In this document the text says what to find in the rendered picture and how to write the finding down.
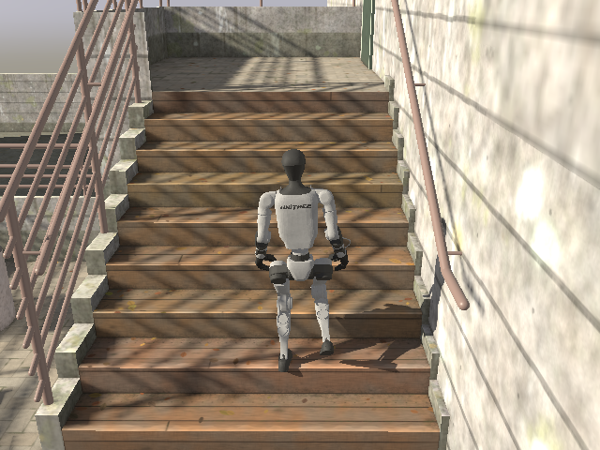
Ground stairs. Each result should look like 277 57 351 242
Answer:
61 92 440 450

